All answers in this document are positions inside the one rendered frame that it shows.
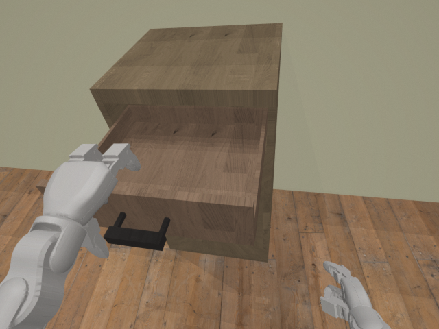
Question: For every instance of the drawer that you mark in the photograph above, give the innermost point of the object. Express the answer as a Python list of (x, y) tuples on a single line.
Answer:
[(201, 166)]

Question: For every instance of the cabinet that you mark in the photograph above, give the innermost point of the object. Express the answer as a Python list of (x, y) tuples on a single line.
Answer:
[(219, 66)]

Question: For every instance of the robot left hand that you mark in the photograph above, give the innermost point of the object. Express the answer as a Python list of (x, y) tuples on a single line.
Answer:
[(77, 189)]

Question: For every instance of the robot right hand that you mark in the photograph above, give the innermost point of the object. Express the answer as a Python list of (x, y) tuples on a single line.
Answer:
[(338, 302)]

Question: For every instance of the handle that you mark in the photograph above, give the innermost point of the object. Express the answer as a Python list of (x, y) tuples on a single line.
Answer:
[(136, 238)]

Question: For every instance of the left robot forearm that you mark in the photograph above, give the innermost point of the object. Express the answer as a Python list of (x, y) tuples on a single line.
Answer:
[(33, 290)]

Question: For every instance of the right robot forearm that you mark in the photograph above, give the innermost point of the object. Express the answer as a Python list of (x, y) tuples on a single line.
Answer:
[(363, 317)]

